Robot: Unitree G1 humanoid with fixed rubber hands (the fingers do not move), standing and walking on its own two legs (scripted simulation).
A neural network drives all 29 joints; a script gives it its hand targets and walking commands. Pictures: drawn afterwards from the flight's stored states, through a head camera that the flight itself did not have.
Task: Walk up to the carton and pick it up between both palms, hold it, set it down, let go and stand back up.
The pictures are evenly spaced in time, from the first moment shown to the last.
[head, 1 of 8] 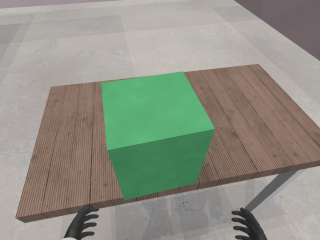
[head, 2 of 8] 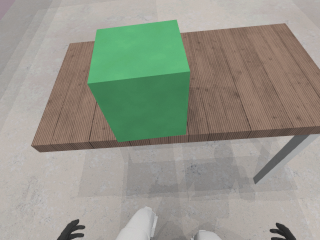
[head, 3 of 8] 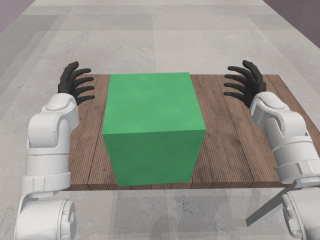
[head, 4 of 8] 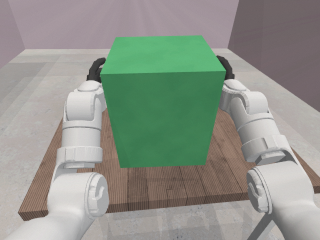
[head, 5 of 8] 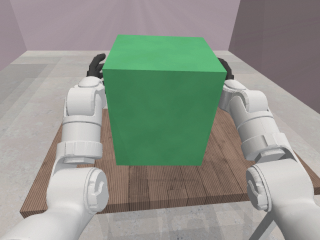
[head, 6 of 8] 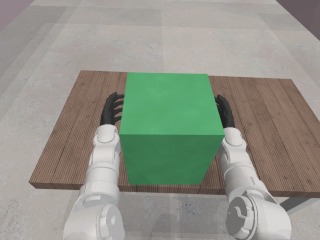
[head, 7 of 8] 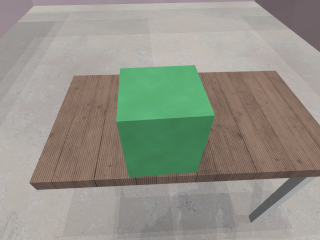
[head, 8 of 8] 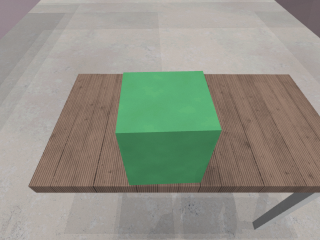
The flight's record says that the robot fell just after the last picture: no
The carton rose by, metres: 0.20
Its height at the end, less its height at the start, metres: +0.00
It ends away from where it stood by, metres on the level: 0.02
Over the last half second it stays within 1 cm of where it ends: yes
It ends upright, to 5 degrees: yes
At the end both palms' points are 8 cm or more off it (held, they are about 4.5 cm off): yes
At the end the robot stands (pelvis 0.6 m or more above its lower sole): yes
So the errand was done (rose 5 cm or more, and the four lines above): yes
